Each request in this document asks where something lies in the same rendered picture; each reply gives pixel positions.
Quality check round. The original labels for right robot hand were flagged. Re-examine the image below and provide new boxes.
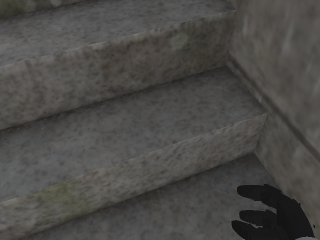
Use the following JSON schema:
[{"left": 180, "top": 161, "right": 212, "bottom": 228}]
[{"left": 231, "top": 184, "right": 315, "bottom": 240}]

